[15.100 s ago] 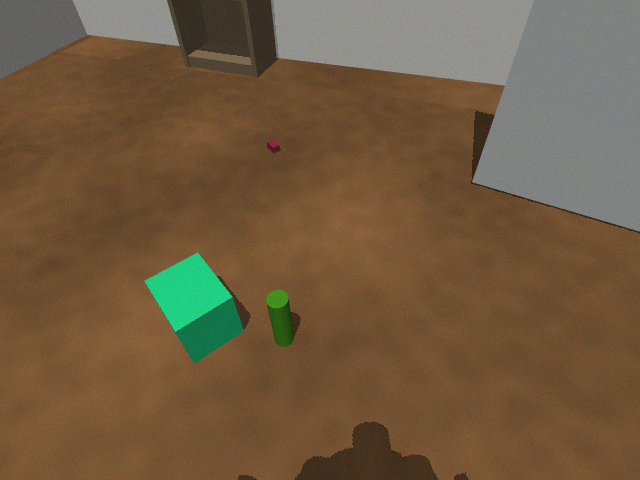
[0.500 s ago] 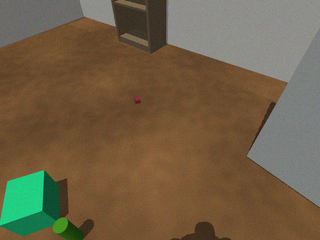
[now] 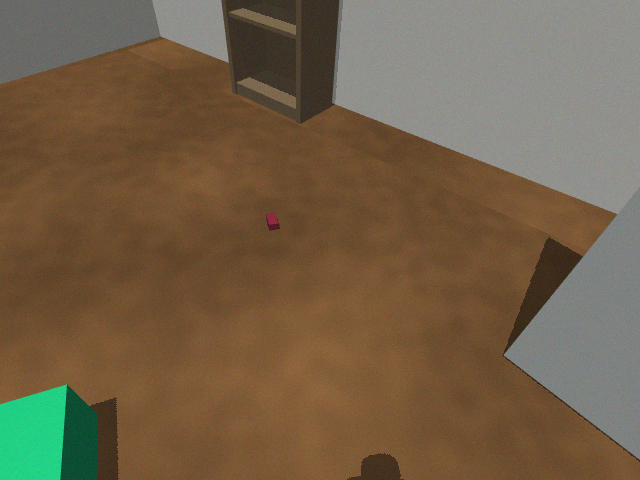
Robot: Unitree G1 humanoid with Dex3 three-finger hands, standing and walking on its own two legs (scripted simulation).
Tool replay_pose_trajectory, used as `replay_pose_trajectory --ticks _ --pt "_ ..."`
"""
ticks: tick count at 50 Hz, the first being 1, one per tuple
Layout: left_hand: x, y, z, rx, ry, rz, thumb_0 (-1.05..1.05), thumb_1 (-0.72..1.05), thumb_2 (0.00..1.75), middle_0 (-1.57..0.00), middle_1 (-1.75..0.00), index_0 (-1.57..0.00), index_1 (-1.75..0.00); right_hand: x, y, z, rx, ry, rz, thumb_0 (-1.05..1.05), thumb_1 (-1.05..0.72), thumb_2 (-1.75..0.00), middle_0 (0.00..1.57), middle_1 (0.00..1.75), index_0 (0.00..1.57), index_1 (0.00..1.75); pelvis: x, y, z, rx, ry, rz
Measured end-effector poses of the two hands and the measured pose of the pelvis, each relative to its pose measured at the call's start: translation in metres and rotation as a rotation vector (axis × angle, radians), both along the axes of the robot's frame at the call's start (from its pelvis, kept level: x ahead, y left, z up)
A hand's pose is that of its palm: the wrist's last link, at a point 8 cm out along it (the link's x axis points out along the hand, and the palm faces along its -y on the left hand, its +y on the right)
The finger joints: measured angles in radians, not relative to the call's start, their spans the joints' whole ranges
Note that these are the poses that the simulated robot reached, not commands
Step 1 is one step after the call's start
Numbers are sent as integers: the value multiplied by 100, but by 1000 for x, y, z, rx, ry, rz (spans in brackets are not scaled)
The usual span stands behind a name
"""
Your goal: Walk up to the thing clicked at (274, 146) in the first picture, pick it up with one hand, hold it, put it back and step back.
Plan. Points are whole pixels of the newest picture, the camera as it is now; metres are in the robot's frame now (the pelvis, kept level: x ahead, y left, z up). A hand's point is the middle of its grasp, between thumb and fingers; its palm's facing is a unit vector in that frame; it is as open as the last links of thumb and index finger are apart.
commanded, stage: walk up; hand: left
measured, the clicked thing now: (272, 221) +1.36 +0.18 -0.76
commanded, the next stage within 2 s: none
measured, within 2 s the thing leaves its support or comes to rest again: neither
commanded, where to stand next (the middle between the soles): +0.98 -0.06 m, yaw +0 degrees
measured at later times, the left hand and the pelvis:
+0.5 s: hand (202, 365) +0.34 +0.20 -0.12, palm faces -0.03 -0.92 -0.38, open 7.4 cm; pelvis +0.24 -0.07 +0.00, yaw -2 degrees
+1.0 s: hand (206, 281) +0.53 +0.23 -0.15, palm faces -0.04 -0.95 -0.32, open 7.4 cm; pelvis +0.47 -0.04 +0.00, yaw +0 degrees
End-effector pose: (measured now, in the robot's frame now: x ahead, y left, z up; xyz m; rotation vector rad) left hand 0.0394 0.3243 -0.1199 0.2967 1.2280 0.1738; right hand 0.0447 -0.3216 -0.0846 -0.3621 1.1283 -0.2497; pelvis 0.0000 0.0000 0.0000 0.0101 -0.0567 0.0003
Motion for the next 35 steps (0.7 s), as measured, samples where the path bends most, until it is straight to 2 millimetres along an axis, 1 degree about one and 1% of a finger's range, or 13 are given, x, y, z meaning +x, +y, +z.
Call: replay_pose_trajectory --ticks 5,7,10,12,14,16,17,19,21,25,30,33,35 --pt "66 -8 10 8 -20 -55 1 91 90 -20 -29 -20 -30 19 -3 -10 32 34 -35 0 -90 -90 21 30 20 30 45 -5 1 14 0 -18" --pt "97 -14 13 18 -30 -73 1 91 90 -20 -29 -20 -30 29 -7 -17 45 50 -48 0 -90 -90 21 30 20 30 65 -10 -2 21 3 -24" --pt "149 -27 15 38 -62 -98 1 91 90 -20 -29 -20 -30 48 -18 -32 63 80 -67 0 -90 -90 21 30 20 30 98 -21 -9 31 10 -28" --pt "187 -39 15 54 -95 -113 1 91 90 -20 -29 -20 -30 65 -28 -45 72 98 -78 0 -90 -90 21 30 20 30 123 -32 -17 36 17 -29" --pt "222 -53 18 63 -137 -115 1 91 90 -20 -29 -20 -30 85 -38 -57 77 122 -79 0 -90 -90 21 30 20 30 145 -41 -22 -4 13 -25" --pt "251 -66 23 64 -200 -117 1 91 90 -20 -29 -20 -30 110 -42 -61 90 134 -68 0 -90 -90 21 30 20 30 163 -50 -22 -4 10 -15" --pt "261 -72 27 62 -224 -110 1 91 90 -20 -29 -20 -30 123 -44 -60 95 135 -53 0 -90 -90 21 30 20 30 171 -54 -20 10 7 -17" --pt "274 -80 35 58 -245 -92 0 91 90 -20 -29 -20 -30 154 -47 -54 102 115 -29 0 -90 -90 21 30 20 30 189 -59 -12 26 1 -21" --pt "281 -84 41 59 -235 -76 0 91 90 -20 -30 -20 -30 187 -51 -46 104 72 -15 1 -90 -90 21 30 20 30 206 -62 -5 28 0 -27" --pt "290 -84 40 67 -173 -63 0 90 90 -20 -30 -20 -30 246 -61 -31 91 -6 10 0 -90 -90 21 30 20 30 241 -65 0 10 5 -40" --pt "304 -74 31 61 -112 -34 1 90 90 -20 -30 -20 -30 304 -65 -21 58 -2 42 0 -90 -90 20 30 20 30 287 -63 -1 -20 17 -19" --pt "319 -63 19 55 -85 -13 1 90 90 -20 -30 -20 -30 341 -61 -20 38 19 72 0 -90 -90 20 30 20 30 317 -58 -6 -36 25 -6" --pt "330 -55 8 49 -62 3 1 90 90 -20 -30 -20 -30 370 -55 -20 24 25 89 0 -90 -90 20 30 20 30 339 -53 -12 -45 29 1"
